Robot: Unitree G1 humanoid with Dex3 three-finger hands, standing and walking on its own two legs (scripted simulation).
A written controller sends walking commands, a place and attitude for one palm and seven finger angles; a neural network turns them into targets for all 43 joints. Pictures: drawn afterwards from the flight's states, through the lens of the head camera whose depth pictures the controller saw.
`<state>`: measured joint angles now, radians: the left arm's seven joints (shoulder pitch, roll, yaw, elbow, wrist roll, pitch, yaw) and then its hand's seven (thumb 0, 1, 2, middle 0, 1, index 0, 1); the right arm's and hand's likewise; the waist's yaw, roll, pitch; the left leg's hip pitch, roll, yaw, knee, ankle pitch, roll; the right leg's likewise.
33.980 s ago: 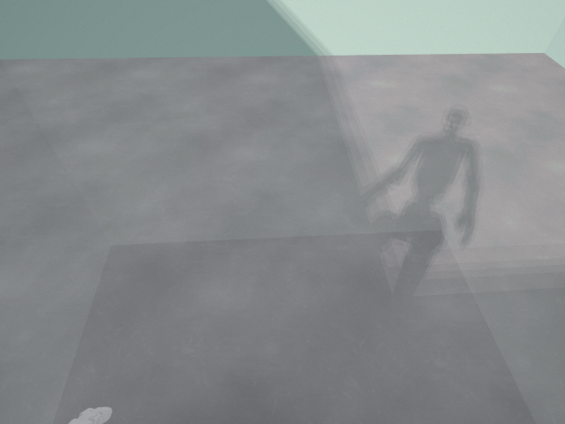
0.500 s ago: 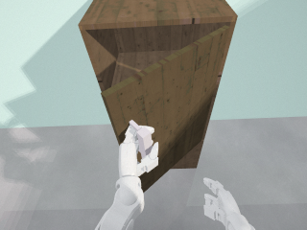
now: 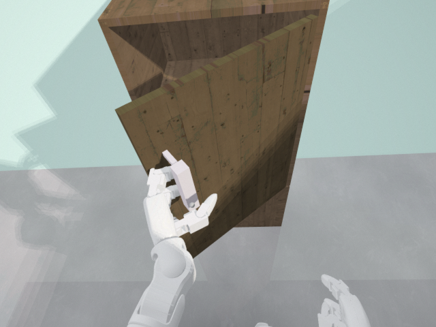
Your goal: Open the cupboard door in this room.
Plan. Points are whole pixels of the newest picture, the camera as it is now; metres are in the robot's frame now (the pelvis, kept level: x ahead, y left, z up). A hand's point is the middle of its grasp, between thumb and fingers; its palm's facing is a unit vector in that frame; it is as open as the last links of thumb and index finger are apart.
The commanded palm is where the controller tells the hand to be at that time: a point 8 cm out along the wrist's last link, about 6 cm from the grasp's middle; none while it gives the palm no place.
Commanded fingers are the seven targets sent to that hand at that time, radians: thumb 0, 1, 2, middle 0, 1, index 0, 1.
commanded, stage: open thumb and fingers to let go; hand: left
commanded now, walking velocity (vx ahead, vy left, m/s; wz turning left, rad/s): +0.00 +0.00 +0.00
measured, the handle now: (180, 180) +0.37 +0.08 +0.07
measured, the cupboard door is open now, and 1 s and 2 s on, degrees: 39 37 37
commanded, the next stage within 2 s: slide the hand sideways off the handle in 0.46 s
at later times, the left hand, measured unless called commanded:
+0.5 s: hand (192, 197) +0.33 +0.05 +0.07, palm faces +0.28 -0.96 -0.05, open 15.4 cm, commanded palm +0.29 +0.09 +0.07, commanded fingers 0.00 -0.50 0.30 -0.15 -0.30 -0.15 -0.30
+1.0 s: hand (184, 216) +0.30 +0.06 +0.07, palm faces -0.15 -0.99 +0.00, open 16.4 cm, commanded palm +0.26 +0.11 +0.07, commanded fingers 0.00 -0.50 0.30 -0.15 -0.30 -0.15 -0.30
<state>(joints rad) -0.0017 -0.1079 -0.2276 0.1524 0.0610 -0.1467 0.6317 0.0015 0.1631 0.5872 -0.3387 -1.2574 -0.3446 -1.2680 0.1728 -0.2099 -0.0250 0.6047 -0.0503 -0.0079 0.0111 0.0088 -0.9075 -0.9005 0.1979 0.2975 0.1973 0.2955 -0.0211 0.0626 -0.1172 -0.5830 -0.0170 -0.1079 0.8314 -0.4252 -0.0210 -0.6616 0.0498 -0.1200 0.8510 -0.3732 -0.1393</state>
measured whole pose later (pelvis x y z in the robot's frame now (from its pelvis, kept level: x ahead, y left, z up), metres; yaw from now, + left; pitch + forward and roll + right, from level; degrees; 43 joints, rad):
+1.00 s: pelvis +0.00 +0.10 -0.01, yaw -4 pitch +9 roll +0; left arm -0.04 -0.09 -0.38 0.19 0.08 -0.23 0.34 -0.02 -0.50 0.30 -0.11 -0.30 -0.14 -0.31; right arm 0.26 -0.19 0.02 0.50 0.00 -0.01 0.05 0.01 -0.90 -0.90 0.20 0.30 0.20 0.30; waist -0.01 0.04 -0.10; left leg -0.60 -0.06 0.00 0.93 -0.48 0.05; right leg -0.68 0.01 -0.01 0.91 -0.38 -0.02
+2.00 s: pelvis +0.01 +0.06 -0.01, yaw -3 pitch +10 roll +1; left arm 0.48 0.09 -0.19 -0.30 -0.04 -0.23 0.08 -0.02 -0.50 0.30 -0.15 -0.30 -0.15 -0.30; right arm 0.27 -0.23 0.02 0.42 0.00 -0.09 -0.03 0.01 -0.90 -0.90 0.20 0.30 0.20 0.30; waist 0.01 0.05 -0.11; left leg -0.63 -0.04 -0.05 0.98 -0.52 0.00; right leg -0.71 0.03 -0.06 0.97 -0.44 -0.07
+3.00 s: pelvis +0.04 +0.10 +0.04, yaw -4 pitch -2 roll -1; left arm 0.50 0.34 0.28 -0.45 -0.04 -0.09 0.11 0.00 0.49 0.72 -0.20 -0.30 -0.20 -0.30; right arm 0.22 -0.22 0.05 0.61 0.00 -0.14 -0.07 0.01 -0.90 -0.90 0.20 0.30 0.20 0.30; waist 0.06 0.05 -0.01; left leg -0.10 -0.05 -0.02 0.47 -0.32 0.06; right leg -0.17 0.02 -0.02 0.43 -0.23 0.00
